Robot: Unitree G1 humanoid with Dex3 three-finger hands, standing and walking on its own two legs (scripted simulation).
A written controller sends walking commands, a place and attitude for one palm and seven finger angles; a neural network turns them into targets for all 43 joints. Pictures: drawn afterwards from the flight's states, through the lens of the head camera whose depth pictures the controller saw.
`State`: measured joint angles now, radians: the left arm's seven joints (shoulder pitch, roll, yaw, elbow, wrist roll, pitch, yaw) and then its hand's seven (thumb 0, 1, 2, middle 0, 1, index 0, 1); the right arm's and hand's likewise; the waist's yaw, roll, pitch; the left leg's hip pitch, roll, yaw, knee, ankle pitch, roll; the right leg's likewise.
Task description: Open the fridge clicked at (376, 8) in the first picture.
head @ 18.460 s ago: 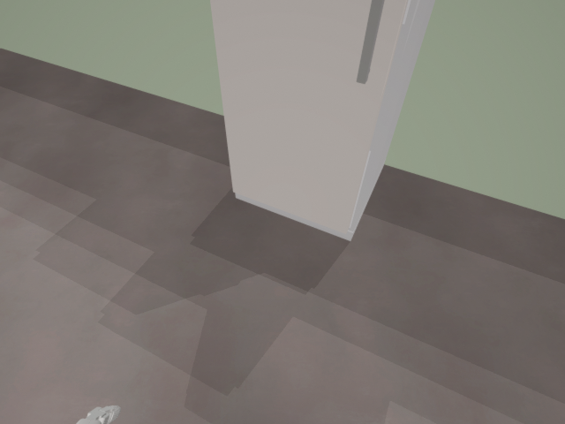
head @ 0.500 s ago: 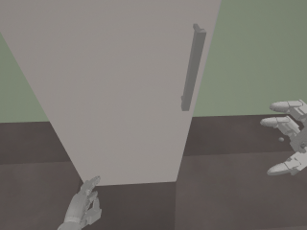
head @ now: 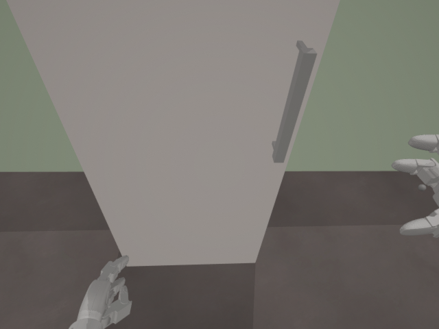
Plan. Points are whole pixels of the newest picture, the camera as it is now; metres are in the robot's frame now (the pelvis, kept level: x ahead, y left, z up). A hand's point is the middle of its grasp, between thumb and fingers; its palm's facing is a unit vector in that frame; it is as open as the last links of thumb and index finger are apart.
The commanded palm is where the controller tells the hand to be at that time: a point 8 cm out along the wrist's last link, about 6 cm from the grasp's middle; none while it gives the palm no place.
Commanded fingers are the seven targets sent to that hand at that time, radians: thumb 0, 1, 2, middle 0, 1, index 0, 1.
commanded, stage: raise the hand to about handle height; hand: right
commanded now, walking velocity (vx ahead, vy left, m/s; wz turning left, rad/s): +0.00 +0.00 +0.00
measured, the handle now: (288, 108) +0.53 -0.14 +0.16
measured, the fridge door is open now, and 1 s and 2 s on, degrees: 0 0 0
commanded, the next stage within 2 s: move the hooked fingers beside the handle in 0.10 s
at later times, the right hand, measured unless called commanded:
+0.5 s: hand (387, 177) +0.31 -0.26 +0.18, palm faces +0.05 +1.00 -0.07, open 14.0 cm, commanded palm +0.28 -0.31 +0.19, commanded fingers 0.00 0.50 -0.30 0.30 1.20 0.30 1.20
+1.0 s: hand (360, 156) +0.36 -0.23 +0.18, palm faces -0.02 +1.00 -0.05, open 14.0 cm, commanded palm +0.34 -0.28 +0.18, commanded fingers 0.00 0.50 -0.30 0.30 1.20 0.30 1.20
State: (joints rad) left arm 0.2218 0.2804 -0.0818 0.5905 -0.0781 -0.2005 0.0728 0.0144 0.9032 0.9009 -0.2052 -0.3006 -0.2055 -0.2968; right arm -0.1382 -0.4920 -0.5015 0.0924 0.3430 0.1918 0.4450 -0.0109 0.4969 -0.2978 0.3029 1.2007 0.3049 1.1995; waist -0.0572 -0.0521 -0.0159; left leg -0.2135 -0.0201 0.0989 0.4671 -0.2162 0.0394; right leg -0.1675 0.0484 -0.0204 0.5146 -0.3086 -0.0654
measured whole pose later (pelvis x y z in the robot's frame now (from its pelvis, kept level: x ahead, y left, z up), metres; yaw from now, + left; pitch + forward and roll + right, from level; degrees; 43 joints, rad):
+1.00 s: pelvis +0.00 +0.00 +0.00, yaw +0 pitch +1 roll +1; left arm 0.25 0.28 -0.08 0.62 -0.09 -0.20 0.10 0.01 0.90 0.90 -0.21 -0.30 -0.21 -0.30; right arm -0.43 -0.45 -0.35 0.40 0.26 0.12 0.39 -0.01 0.50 -0.30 0.30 1.20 0.30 1.20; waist -0.02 -0.05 -0.01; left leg -0.30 -0.01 0.09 0.50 -0.22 0.04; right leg -0.24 0.05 -0.03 0.54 -0.31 -0.07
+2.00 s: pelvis +0.00 +0.01 +0.00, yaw +3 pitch +6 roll +0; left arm 0.39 0.31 -0.04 0.65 -0.08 -0.06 0.07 0.01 0.91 0.90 -0.21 -0.30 -0.21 -0.30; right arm -0.76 -0.56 -0.42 0.94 0.19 -0.09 0.38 -0.01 0.49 -0.30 0.30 1.20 0.30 1.20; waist 0.07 -0.03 -0.04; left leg -0.40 -0.05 0.06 0.50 -0.21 0.06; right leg -0.33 0.02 -0.06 0.54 -0.31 -0.05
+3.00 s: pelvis +0.01 +0.00 +0.00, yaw +2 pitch +5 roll +1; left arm 0.33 0.29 -0.06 0.63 -0.07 -0.06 0.07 0.01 0.90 0.90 -0.21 -0.30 -0.21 -0.30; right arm -0.76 -0.49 -0.36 0.86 0.19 -0.02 0.33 -0.01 0.50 -0.30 0.30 1.20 0.30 1.20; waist 0.05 -0.01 -0.05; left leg -0.36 -0.03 0.07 0.49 -0.21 0.04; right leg -0.31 0.04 -0.05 0.54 -0.32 -0.07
